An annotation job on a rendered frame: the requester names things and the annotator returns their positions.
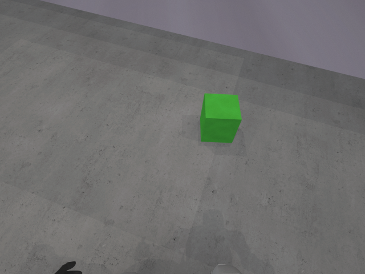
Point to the robot left hand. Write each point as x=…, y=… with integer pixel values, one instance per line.
x=67, y=266

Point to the carton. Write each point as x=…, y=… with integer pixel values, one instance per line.
x=220, y=118

